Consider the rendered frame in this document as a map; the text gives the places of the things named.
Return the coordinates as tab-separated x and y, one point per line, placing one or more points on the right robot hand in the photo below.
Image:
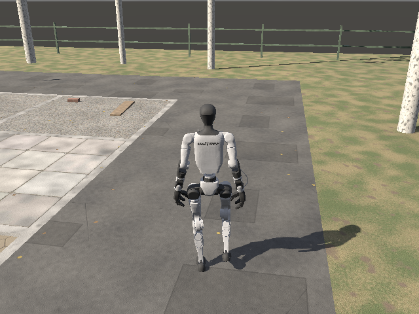
241	200

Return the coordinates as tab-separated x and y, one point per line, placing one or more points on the robot left upper arm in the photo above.
185	150

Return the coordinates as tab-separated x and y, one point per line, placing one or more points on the robot left forearm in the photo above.
180	178

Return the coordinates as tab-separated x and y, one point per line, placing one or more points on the left robot hand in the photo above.
177	197

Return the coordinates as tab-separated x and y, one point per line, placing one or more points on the robot right thigh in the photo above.
225	192

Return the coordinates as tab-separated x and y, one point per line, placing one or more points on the robot right forearm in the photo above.
238	178

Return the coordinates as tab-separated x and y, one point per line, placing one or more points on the robot right shin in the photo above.
226	231

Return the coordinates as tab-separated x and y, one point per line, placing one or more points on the robot right upper arm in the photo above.
231	149

